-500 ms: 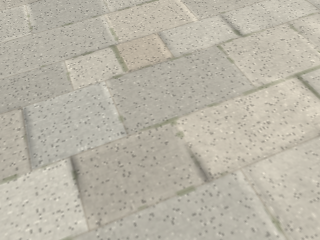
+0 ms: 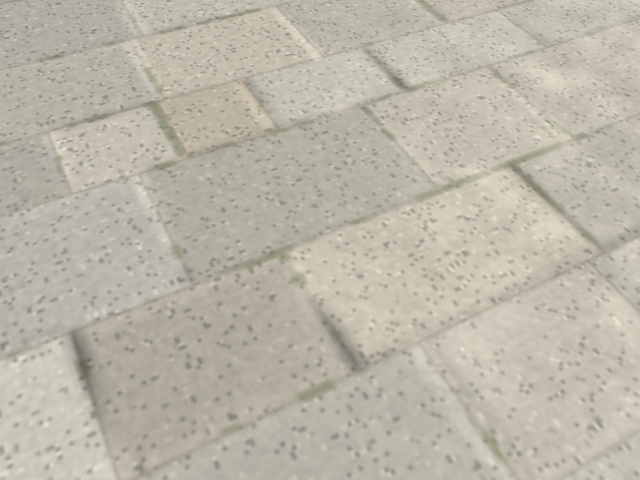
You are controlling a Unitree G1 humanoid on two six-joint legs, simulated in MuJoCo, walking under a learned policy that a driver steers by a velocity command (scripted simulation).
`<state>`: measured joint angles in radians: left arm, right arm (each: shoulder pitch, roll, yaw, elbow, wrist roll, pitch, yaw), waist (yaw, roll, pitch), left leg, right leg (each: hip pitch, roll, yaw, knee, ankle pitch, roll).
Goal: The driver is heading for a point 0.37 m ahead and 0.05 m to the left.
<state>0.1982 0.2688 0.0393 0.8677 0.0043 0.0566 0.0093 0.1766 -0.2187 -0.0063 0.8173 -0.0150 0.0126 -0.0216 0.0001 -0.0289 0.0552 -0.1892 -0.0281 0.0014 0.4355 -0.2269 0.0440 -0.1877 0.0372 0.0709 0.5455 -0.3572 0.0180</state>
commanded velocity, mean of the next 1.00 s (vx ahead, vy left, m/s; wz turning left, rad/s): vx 0.13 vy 0.00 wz -0.02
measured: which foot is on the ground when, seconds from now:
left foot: down 0.00-1.00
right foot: up 0.00-0.02, down 0.04-0.82, up 0.84-1.00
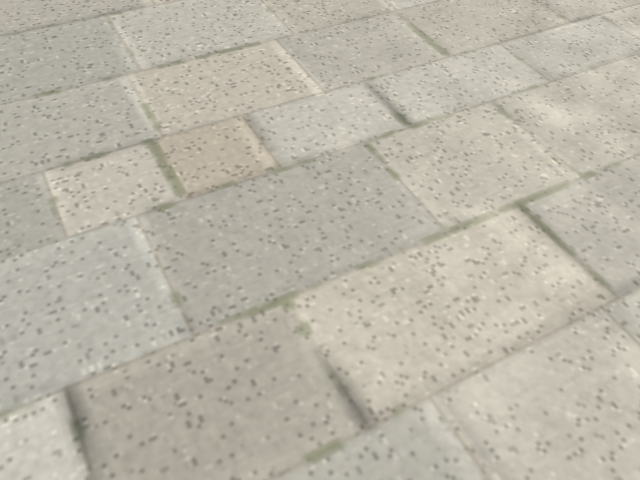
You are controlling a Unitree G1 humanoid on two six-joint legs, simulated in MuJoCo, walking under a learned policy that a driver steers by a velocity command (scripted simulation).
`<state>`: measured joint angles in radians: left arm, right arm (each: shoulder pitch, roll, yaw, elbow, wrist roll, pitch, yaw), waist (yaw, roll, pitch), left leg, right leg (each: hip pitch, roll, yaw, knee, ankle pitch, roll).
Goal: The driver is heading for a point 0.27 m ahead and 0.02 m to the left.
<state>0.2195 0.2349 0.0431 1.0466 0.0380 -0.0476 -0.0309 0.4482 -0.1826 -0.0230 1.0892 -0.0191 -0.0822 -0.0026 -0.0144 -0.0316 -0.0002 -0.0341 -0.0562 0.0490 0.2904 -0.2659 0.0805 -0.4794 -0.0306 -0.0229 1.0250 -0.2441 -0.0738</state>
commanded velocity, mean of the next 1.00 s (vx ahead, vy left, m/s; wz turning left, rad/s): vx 0.13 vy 0.00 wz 0.00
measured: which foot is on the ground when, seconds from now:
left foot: down 0.00-0.26, up 0.28-0.62, down 0.64-1.00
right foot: up 0.00-0.24, down 0.26-1.00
